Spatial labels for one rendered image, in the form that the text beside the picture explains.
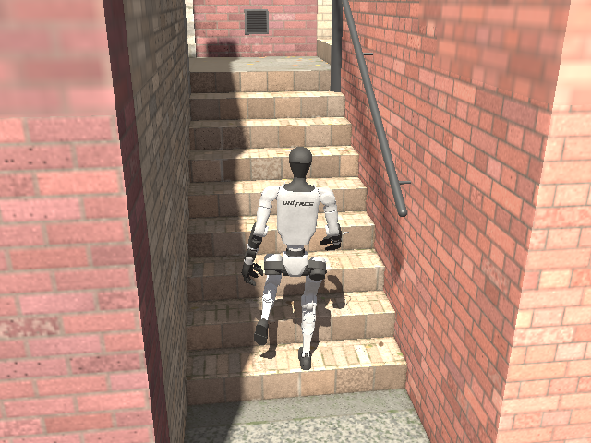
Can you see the left robot upper arm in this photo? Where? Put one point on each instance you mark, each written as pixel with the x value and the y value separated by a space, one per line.
pixel 269 194

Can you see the left robot hand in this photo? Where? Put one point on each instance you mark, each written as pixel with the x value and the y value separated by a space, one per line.
pixel 248 270

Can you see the right robot upper arm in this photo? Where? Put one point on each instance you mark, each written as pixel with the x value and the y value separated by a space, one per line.
pixel 327 198

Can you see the right robot hand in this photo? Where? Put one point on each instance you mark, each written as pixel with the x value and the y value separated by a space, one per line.
pixel 327 240

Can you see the left robot thigh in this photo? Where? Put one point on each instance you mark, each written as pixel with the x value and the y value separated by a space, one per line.
pixel 273 265

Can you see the robot left forearm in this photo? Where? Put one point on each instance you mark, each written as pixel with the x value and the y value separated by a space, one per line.
pixel 252 247

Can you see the robot right forearm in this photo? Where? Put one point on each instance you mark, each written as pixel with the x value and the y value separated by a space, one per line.
pixel 337 239

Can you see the left robot foot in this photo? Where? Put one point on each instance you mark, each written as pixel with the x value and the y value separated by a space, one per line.
pixel 261 333

